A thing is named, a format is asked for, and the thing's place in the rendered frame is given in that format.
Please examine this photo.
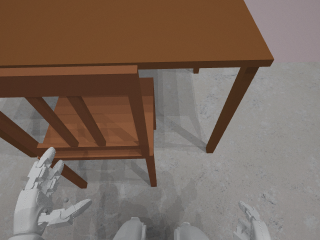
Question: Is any left robot hand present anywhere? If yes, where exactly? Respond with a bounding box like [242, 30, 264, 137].
[13, 147, 92, 236]

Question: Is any chair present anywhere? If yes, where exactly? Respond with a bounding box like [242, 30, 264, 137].
[0, 65, 157, 189]

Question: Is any right robot thigh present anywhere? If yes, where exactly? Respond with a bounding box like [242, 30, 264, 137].
[173, 225, 209, 240]

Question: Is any table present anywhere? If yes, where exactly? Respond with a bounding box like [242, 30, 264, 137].
[0, 0, 274, 158]

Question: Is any right robot shin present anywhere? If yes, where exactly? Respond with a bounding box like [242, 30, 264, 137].
[180, 222, 191, 227]

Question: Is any right robot hand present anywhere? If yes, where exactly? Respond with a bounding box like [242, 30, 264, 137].
[233, 201, 272, 240]

